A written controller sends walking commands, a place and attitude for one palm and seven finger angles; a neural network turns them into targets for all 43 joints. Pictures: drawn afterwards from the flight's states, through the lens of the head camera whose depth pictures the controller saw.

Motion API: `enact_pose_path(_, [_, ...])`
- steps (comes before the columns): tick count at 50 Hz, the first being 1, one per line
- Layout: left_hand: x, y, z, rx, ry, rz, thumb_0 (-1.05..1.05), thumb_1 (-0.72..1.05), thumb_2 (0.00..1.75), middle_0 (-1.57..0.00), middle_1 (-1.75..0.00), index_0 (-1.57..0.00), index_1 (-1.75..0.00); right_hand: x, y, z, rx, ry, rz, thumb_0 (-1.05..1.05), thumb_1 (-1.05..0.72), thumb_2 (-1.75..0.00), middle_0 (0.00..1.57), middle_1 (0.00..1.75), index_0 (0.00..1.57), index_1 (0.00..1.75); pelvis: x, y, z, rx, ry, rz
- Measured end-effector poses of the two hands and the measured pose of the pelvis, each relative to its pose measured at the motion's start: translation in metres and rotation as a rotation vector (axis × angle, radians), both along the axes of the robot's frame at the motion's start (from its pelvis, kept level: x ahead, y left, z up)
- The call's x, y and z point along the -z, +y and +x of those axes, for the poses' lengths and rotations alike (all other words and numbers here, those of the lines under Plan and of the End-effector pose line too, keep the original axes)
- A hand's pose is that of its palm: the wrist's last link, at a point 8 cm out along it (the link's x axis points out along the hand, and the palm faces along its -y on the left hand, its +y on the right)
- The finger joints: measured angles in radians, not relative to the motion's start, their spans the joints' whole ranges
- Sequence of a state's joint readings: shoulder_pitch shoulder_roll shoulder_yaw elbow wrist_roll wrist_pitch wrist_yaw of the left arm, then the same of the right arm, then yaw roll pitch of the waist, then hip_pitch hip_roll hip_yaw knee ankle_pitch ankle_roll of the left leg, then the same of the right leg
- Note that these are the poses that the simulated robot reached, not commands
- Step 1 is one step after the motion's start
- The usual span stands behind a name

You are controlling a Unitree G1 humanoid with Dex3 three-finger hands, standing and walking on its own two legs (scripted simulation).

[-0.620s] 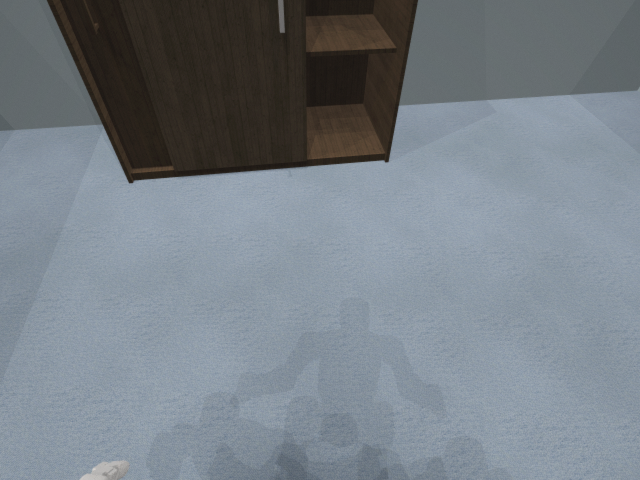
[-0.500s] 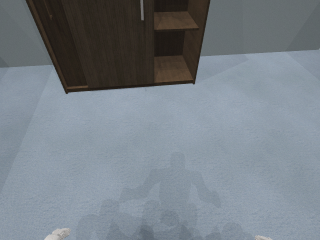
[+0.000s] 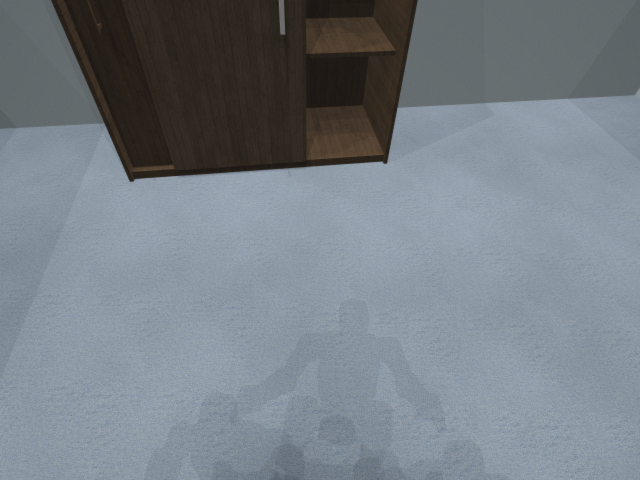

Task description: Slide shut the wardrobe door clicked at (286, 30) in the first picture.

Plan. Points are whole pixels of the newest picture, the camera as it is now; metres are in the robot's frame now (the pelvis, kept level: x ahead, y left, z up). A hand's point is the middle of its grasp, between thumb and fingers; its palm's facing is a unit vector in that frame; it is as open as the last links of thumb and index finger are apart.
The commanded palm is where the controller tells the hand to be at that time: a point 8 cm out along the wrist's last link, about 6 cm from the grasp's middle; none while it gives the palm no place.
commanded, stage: stand and wait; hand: left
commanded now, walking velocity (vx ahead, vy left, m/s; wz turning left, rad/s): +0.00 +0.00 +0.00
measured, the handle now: out of the picture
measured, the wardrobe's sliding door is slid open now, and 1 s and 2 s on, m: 0.42 0.42 0.42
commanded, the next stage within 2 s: look at it before walking up in 0.20 s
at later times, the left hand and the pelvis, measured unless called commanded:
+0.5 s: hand out of the picture +0.07 +0.25 -0.15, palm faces -0.04 -0.94 -0.33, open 7.4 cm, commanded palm none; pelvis -0.01 +0.00 +0.00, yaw +0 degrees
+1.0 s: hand out of the picture +0.06 +0.25 -0.16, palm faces -0.03 -0.94 -0.33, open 7.4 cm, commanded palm none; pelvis -0.01 +0.00 +0.00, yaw +0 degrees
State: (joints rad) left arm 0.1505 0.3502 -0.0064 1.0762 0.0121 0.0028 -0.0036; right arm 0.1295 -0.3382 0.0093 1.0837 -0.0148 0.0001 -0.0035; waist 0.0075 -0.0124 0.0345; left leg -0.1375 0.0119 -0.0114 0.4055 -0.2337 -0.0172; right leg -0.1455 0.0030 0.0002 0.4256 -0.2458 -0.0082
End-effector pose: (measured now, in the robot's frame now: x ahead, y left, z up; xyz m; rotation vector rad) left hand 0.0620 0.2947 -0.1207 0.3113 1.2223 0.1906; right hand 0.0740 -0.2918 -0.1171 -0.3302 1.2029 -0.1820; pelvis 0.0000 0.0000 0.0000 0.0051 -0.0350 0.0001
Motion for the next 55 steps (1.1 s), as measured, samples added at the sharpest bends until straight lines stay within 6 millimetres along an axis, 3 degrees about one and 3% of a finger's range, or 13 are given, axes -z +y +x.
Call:
enact_pose_path(18, [-0.003,-0.004,0.001,0.019,-0.025,-0.006,0.01,0.91,0.9,-0.2,-0.3,-0.2,-0.3,0.001,0.003,-0.017,0.011,0.007,0.016,0.01,-0.9,-0.9,0.2,0.3,0.2,0.3,-0.002,0.0,-0.011,0.004,-0.004,0.0])
enact_pose_path(55, [0.001,-0.004,-0.007,0.002,0.003,-0.01,0.01,0.91,0.9,-0.2,-0.3,-0.2,-0.3,0.0,0.008,-0.009,0.004,0.011,0.016,0.01,-0.9,-0.9,0.2,0.3,0.2,0.3,-0.002,0.002,-0.005,0.003,0.002,-0.003])
